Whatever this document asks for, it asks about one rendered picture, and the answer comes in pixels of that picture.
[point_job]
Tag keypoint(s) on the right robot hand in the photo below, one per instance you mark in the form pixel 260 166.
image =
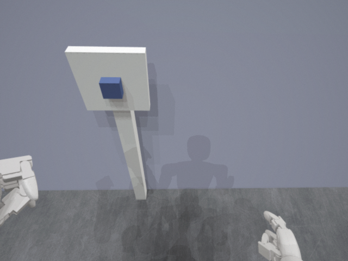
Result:
pixel 281 244

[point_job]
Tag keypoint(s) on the button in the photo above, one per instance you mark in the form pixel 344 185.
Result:
pixel 111 87

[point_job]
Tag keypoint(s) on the left robot hand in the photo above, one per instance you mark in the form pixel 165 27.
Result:
pixel 17 176

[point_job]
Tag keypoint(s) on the panel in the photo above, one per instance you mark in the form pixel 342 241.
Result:
pixel 88 65

